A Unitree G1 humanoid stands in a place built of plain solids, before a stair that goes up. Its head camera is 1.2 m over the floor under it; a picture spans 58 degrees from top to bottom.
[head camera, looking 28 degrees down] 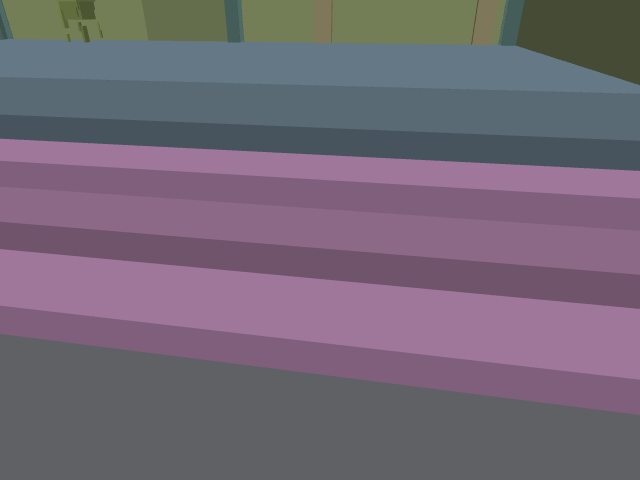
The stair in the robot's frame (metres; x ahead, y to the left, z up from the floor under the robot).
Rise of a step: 0.15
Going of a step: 0.41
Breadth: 6.95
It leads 10 degrees to the right of straight ahead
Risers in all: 4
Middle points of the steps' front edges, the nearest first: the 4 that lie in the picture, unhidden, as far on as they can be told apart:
1.39 1.18 0.16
1.79 1.11 0.31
2.19 1.04 0.47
2.59 0.97 0.62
